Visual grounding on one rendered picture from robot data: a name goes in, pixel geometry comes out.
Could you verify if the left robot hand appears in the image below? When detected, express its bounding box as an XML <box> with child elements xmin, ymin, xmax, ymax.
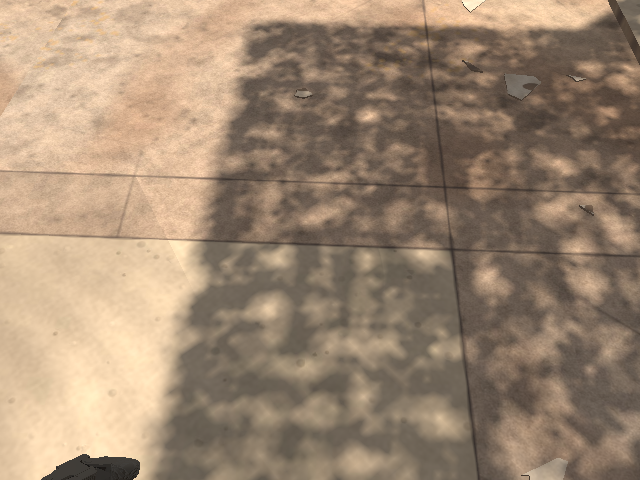
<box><xmin>41</xmin><ymin>454</ymin><xmax>140</xmax><ymax>480</ymax></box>

